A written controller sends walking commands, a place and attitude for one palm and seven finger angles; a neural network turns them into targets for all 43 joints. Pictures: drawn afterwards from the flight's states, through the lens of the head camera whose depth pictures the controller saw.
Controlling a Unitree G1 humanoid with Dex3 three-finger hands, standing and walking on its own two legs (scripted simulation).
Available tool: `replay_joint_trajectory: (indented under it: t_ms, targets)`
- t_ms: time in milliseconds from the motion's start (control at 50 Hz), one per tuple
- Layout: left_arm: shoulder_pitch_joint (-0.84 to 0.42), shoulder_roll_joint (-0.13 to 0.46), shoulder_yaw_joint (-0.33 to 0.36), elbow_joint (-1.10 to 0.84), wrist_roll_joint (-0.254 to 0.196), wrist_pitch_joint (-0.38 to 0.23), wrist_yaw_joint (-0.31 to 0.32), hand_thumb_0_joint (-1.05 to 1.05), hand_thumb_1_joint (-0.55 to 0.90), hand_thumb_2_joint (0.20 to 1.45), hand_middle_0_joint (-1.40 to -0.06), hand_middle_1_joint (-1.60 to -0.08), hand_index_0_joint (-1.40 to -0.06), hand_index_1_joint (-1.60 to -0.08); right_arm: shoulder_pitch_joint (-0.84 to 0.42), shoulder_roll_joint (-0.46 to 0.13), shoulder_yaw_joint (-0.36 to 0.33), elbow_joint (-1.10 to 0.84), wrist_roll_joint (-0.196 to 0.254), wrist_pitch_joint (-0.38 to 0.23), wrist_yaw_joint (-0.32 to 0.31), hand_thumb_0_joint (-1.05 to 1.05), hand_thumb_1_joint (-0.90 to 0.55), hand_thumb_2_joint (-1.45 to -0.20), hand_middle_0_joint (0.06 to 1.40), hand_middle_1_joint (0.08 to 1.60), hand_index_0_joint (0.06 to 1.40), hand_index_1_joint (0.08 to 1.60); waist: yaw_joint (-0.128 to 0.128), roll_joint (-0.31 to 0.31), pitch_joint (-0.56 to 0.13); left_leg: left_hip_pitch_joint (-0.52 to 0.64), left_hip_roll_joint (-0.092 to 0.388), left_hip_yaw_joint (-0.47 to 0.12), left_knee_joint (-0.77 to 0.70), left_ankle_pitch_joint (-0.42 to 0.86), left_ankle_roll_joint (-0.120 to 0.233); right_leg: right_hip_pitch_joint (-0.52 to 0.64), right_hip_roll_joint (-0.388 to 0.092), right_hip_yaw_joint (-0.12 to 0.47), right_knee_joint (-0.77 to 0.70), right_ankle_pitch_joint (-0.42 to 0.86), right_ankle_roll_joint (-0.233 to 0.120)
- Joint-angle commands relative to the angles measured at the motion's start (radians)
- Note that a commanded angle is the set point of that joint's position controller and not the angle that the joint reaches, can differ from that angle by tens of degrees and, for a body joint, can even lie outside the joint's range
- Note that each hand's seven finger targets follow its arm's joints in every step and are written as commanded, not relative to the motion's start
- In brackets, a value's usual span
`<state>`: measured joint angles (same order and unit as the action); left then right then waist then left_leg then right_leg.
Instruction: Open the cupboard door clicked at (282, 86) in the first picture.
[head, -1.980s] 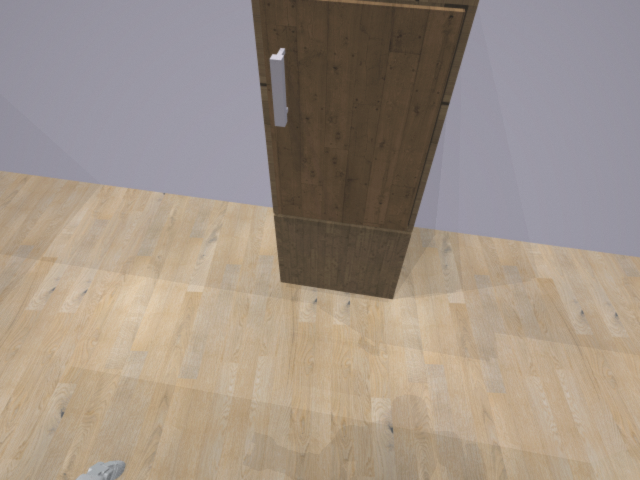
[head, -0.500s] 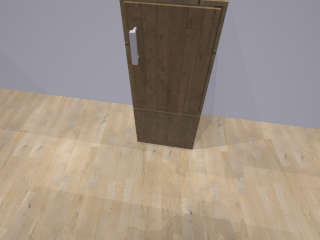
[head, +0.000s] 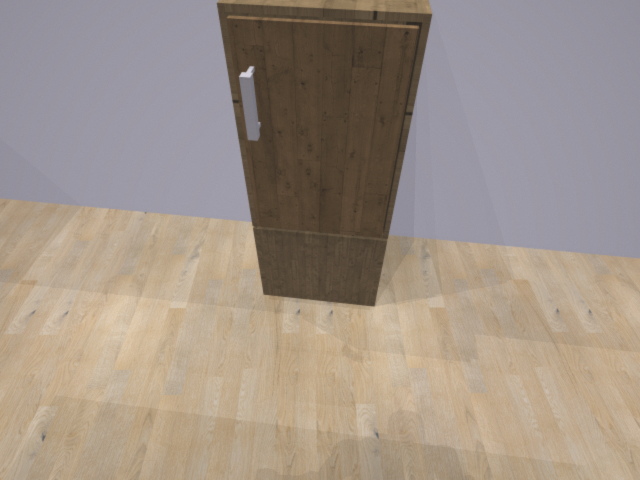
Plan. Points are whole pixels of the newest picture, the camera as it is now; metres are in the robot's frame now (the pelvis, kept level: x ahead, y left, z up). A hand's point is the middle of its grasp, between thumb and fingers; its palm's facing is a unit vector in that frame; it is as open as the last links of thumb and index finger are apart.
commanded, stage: take the last steps up to it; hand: left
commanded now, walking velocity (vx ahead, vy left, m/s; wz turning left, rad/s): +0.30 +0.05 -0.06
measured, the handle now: (252, 103) +0.87 +0.21 +0.05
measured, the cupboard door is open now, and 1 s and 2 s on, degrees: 0 0 0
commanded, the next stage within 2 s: come to a stop and stand still in 0.74 s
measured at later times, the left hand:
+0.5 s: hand (194, 469) +0.18 +0.20 -0.18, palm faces -0.05 -0.98 -0.18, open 7.3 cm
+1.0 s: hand (215, 398) +0.29 +0.20 -0.20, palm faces +0.06 -0.99 -0.15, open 7.3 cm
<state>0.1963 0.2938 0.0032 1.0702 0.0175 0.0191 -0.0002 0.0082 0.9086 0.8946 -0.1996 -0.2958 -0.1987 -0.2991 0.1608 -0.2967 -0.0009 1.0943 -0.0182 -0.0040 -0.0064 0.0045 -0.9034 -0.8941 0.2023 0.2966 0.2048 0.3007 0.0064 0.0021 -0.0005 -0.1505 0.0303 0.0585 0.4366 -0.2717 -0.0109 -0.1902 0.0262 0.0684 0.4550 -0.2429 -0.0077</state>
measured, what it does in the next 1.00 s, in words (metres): walks ahead: right foot, then left foot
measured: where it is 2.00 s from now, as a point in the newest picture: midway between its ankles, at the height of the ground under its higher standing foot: outside the picture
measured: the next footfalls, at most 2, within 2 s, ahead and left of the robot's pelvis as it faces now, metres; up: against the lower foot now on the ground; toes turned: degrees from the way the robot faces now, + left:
right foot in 0.60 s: +0.31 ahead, -0.10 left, +0.00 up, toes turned -11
left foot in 0.96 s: +0.39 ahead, +0.14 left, +0.00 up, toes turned +4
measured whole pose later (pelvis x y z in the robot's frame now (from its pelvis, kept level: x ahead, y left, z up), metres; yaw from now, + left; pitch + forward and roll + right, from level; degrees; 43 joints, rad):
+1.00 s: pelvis +0.28 +0.03 -0.01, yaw -2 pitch -2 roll -2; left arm 0.30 0.17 0.04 1.08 0.01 0.00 0.03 0.01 0.93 0.89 -0.20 -0.30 -0.20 -0.30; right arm 0.21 -0.16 -0.03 1.04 -0.02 -0.04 -0.03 0.01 -0.93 -0.89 0.20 0.30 0.20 0.30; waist 0.03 -0.02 0.01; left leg -0.34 0.08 0.08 0.59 -0.21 0.01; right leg -0.20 -0.03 -0.14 0.54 -0.31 0.00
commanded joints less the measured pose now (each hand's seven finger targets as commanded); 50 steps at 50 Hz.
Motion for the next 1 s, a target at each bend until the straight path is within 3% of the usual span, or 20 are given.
replay_joint_trajectory:
  t_ms: [0, 100, 160, 180, 200, 220, 260, 380, 460, 500, 540, 560, 580, 600, 640, 720, 840, 880, 920, 980]
  targets:
    - [0.081, 0.120, 0.038, -0.050, 0.007, -0.016, -0.005, 0.000, 0.900, 0.900, -0.200, -0.300, -0.200, -0.300, 0.060, -0.102, -0.028, -0.044, -0.004, -0.009, 0.002, 0.000, -0.900, -0.900, 0.200, 0.300, 0.200, 0.300, 0.012, -0.041, 0.128, -0.126, 0.059, -0.088, -0.050, -0.291, 0.039, -0.099, -0.100, 0.160, -0.130, -0.350, -0.063]
    - [0.194, 0.126, 0.067, -0.035, 0.001, -0.041, 0.006, 0.000, 0.900, 0.900, -0.200, -0.300, -0.200, -0.300, 0.116, -0.037, -0.031, -0.059, 0.000, -0.032, -0.001, 0.000, -0.900, -0.900, 0.200, 0.300, 0.200, 0.300, 0.018, -0.162, 0.096, -0.225, 0.008, 0.016, 0.195, -0.171, 0.021, 0.013, -0.243, 0.330, -0.185, -0.275, -0.164]
    - [0.184, 0.082, 0.074, -0.036, 0.001, -0.052, 0.012, 0.000, 0.900, 0.900, -0.200, -0.300, -0.200, -0.300, 0.197, 0.005, -0.031, -0.038, 0.006, -0.054, -0.004, 0.000, -0.900, -0.900, 0.200, 0.300, 0.200, 0.300, -0.022, -0.113, 0.080, -0.074, 0.022, 0.016, 0.060, -0.110, 0.029, -0.050, -0.216, 0.238, -0.070, -0.027, -0.159]
    - [0.154, 0.051, 0.068, -0.043, 0.000, -0.049, 0.010, 0.000, 0.900, 0.900, -0.200, -0.300, -0.200, -0.300, 0.274, -0.002, -0.034, -0.007, 0.007, -0.058, -0.007, 0.000, -0.900, -0.900, 0.200, 0.300, 0.200, 0.300, -0.055, -0.038, 0.078, 0.067, 0.049, -0.031, -0.016, -0.064, 0.050, -0.160, -0.133, 0.141, 0.045, -0.020, -0.118]
    - [0.107, -0.005, 0.060, -0.067, -0.001, -0.049, 0.003, 0.000, 0.900, 0.900, -0.200, -0.300, -0.200, -0.300, 0.394, -0.060, -0.053, 0.035, -0.001, -0.066, -0.013, 0.000, -0.900, -0.900, 0.200, 0.300, 0.200, 0.300, -0.102, 0.205, 0.072, 0.238, 0.200, -0.249, -0.101, 0.036, 0.123, -0.353, -0.007, -0.011, 0.329, -0.049, -0.062]
    - [0.019, -0.041, 0.049, -0.107, 0.002, -0.060, 0.010, 0.000, 0.900, 0.900, -0.200, -0.300, -0.200, -0.300, 0.507, -0.072, -0.058, 0.073, -0.008, -0.067, -0.026, 0.000, -0.900, -0.900, 0.200, 0.300, 0.200, 0.300, -0.137, 0.302, 0.133, 0.314, 0.352, -0.413, -0.197, 0.243, 0.189, -0.550, 0.015, -0.113, 0.543, -0.283, -0.029]
    - [-0.005, -0.050, 0.057, -0.103, 0.005, -0.062, 0.004, 0.000, 0.900, 0.900, -0.200, -0.300, -0.200, -0.300, 0.479, -0.004, -0.033, 0.069, -0.005, -0.070, -0.037, 0.000, -0.900, -0.900, 0.200, 0.300, 0.200, 0.300, -0.095, 0.075, 0.184, 0.262, 0.365, -0.336, -0.169, 0.451, 0.245, -0.594, -0.084, -0.060, 0.686, -0.239, -0.036]
    - [-0.026, -0.117, 0.050, -0.110, 0.006, -0.039, -0.025, 0.000, 0.900, 0.900, -0.200, -0.300, -0.200, -0.300, 0.424, 0.060, -0.026, 0.068, -0.001, -0.093, -0.043, 0.000, -0.900, -0.900, 0.200, 0.300, 0.200, 0.300, -0.035, 0.117, 0.203, 0.133, 0.211, -0.071, -0.253, 0.418, 0.177, -0.488, -0.112, -0.166, 0.493, -0.013, -0.015]
    - [-0.059, -0.124, 0.052, -0.121, 0.001, -0.044, -0.023, 0.000, 0.900, 0.900, -0.200, -0.300, -0.200, -0.300, 0.424, 0.051, -0.033, 0.090, -0.001, -0.085, -0.044, 0.000, -0.900, -0.900, 0.200, 0.300, 0.200, 0.300, -0.026, 0.125, 0.181, 0.108, 0.210, -0.006, -0.220, 0.557, 0.169, -0.303, -0.068, -0.210, 0.273, 0.045, -0.045]
    - [0.022, -0.101, 0.060, -0.101, 0.005, -0.049, -0.016, 0.000, 0.900, 0.900, -0.200, -0.300, -0.200, -0.300, 0.409, 0.034, -0.042, 0.096, 0.001, -0.079, -0.042, 0.000, -0.900, -0.900, 0.200, 0.300, 0.200, 0.300, 0.016, 0.104, 0.121, 0.128, 0.220, 0.009, -0.096, 0.745, 0.161, -0.178, -0.033, -0.221, 0.231, 0.026, -0.069]
    - [0.218, -0.059, 0.076, -0.042, 0.012, -0.062, -0.009, 0.000, 0.900, 0.900, -0.200, -0.300, -0.200, -0.300, 0.377, 0.022, -0.048, 0.087, 0.008, -0.073, -0.039, 0.000, -0.900, -0.900, 0.200, 0.300, 0.200, 0.300, 0.106, 0.082, 0.026, 0.068, 0.179, 0.048, 0.162, 0.731, 0.119, 0.080, -0.011, -0.229, 0.121, 0.102, -0.080]
    - [0.333, 0.014, 0.094, -0.011, 0.021, -0.081, 0.001, 0.000, 0.900, 0.900, -0.200, -0.300, -0.200, -0.300, 0.397, 0.054, -0.045, 0.077, 0.015, -0.072, -0.028, 0.000, -0.900, -0.900, 0.200, 0.300, 0.200, 0.300, 0.143, -0.029, -0.062, -0.112, 0.125, 0.054, 0.435, 0.482, 0.082, 0.306, -0.150, -0.070, 0.063, 0.120, -0.131]
    - [0.417, 0.113, 0.117, 0.005, 0.013, -0.086, 0.016, 0.000, 0.900, 0.900, -0.200, -0.300, -0.200, -0.300, 0.451, 0.118, -0.041, 0.046, 0.026, -0.080, -0.023, 0.000, -0.900, -0.900, 0.200, 0.300, 0.200, 0.300, 0.128, -0.244, -0.192, -0.337, -0.032, 0.068, 0.797, -0.216, 0.041, 0.461, -0.456, 0.396, -0.052, 0.246, -0.259]
    - [0.367, 0.113, 0.118, -0.007, -0.010, -0.078, 0.021, 0.000, 0.900, 0.900, -0.200, -0.300, -0.200, -0.300, 0.379, 0.099, -0.048, 0.018, 0.024, -0.064, -0.024, 0.000, -0.900, -0.900, 0.200, 0.300, 0.200, 0.300, 0.116, -0.137, -0.147, -0.381, -0.004, -0.045, 0.945, -0.294, 0.061, 0.347, -0.513, 0.471, -0.166, 0.130, -0.308]
    - [0.170, 0.026, 0.092, -0.054, -0.003, -0.076, 0.029, 0.000, 0.900, 0.900, -0.200, -0.300, -0.200, -0.300, 0.287, 0.119, -0.050, -0.006, 0.003, -0.052, -0.014, 0.000, -0.900, -0.900, 0.200, 0.300, 0.200, 0.300, 0.048, -0.061, 0.035, -0.425, 0.091, -0.088, 0.935, -0.143, 0.059, 0.047, -0.440, 0.293, -0.215, -0.057, -0.250]
    - [0.074, -0.048, 0.063, -0.069, 0.011, -0.084, 0.031, 0.000, 0.900, 0.900, -0.200, -0.300, -0.200, -0.300, 0.361, 0.167, -0.047, 0.013, -0.010, -0.006, -0.002, 0.000, -0.900, -0.900, 0.200, 0.300, 0.200, 0.300, -0.057, -0.080, 0.058, -0.259, 0.108, -0.032, 0.679, -0.072, 0.021, -0.230, -0.316, -0.002, -0.269, -0.008, -0.168]
    - [0.097, -0.017, 0.072, -0.064, 0.010, -0.073, 0.022, 0.000, 0.900, 0.900, -0.200, -0.300, -0.200, -0.300, 0.229, 0.155, -0.039, -0.059, -0.003, -0.020, 0.007, 0.000, -0.900, -0.900, 0.200, 0.300, 0.200, 0.300, -0.025, -0.084, 0.060, -0.163, 0.072, 0.019, 0.294, -0.004, -0.001, -0.189, -0.282, -0.040, -0.232, -0.007, -0.160]
    - [0.085, -0.039, 0.056, -0.056, 0.004, -0.055, 0.025, 0.000, 0.900, 0.900, -0.200, -0.300, -0.200, -0.300, 0.238, 0.149, -0.027, -0.041, 0.000, -0.024, -0.006, 0.000, -0.900, -0.900, 0.200, 0.300, 0.200, 0.300, -0.041, -0.081, 0.056, -0.024, 0.052, 0.024, 0.098, 0.111, -0.018, -0.207, -0.226, -0.091, -0.144, 0.033, -0.111]
    - [0.149, -0.089, 0.041, -0.048, -0.002, -0.037, 0.027, 0.000, 0.900, 0.900, -0.200, -0.300, -0.200, -0.300, 0.250, 0.059, -0.031, -0.039, -0.001, -0.039, -0.016, 0.000, -0.900, -0.900, 0.200, 0.300, 0.200, 0.300, -0.016, 0.139, 0.041, 0.012, 0.177, -0.125, -0.048, 0.376, 0.024, -0.178, -0.118, -0.136, 0.008, -0.027, -0.026]
    - [0.196, -0.080, 0.038, -0.030, -0.005, -0.013, 0.037, 0.000, 0.900, 0.900, -0.200, -0.300, -0.200, -0.300, 0.127, 0.002, -0.040, -0.072, 0.004, -0.025, -0.039, 0.000, -0.900, -0.900, 0.200, 0.300, 0.200, 0.300, 0.012, 0.245, 0.057, -0.095, 0.281, -0.225, -0.150, 0.548, 0.127, -0.081, -0.078, -0.163, 0.155, -0.151, 0.020]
